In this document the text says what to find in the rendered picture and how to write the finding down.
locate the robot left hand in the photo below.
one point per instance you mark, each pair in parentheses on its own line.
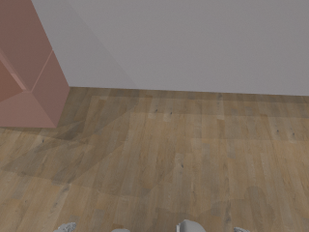
(66,227)

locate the cupboard door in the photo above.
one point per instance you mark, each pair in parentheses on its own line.
(8,85)

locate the right robot thigh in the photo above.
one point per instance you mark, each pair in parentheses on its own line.
(189,226)

